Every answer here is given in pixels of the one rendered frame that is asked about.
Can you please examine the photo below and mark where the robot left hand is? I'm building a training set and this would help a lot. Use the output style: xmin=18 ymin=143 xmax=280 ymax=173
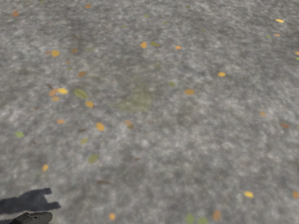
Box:
xmin=9 ymin=212 xmax=52 ymax=224

